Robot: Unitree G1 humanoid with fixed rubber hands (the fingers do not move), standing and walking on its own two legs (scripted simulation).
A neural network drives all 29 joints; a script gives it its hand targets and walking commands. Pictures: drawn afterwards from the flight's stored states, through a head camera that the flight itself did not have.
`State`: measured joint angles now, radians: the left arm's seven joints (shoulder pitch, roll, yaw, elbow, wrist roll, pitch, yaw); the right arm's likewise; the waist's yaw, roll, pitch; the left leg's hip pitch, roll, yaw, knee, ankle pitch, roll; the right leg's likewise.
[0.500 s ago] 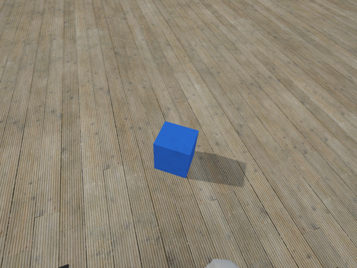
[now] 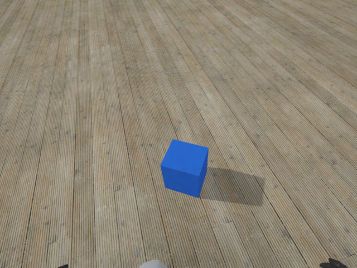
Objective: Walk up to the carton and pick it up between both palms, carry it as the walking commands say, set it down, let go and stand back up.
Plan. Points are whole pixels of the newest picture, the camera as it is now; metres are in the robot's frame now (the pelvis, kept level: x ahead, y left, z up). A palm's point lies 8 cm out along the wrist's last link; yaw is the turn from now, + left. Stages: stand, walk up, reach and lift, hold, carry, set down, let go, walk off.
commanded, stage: walk up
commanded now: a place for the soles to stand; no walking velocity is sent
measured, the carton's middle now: (185, 168) +0.75 +0.02 -0.63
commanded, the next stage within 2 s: none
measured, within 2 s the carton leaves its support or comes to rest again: neither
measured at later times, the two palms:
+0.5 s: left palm (65, 243) +0.21 +0.32 -0.10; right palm (346, 248) +0.17 -0.32 -0.05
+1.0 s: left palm (73, 220) +0.27 +0.32 -0.09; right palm (316, 201) +0.29 -0.32 -0.08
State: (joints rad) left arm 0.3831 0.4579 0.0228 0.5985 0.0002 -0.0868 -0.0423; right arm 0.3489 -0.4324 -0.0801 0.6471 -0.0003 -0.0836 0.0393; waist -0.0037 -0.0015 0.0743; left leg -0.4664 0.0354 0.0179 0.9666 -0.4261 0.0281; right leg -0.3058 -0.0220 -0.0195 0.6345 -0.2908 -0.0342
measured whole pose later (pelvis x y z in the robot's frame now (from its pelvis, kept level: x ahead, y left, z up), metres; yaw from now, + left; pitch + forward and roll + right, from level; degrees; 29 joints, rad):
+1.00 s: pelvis +0.20 +0.00 -0.01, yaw +3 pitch -1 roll +0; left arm 0.37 0.45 0.02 0.60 0.00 -0.04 -0.02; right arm 0.34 -0.44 -0.05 0.69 0.00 -0.07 0.02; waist 0.00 -0.02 0.06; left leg -0.38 0.01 0.06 0.69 -0.29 0.04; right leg -0.37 -0.02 -0.02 0.76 -0.43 -0.02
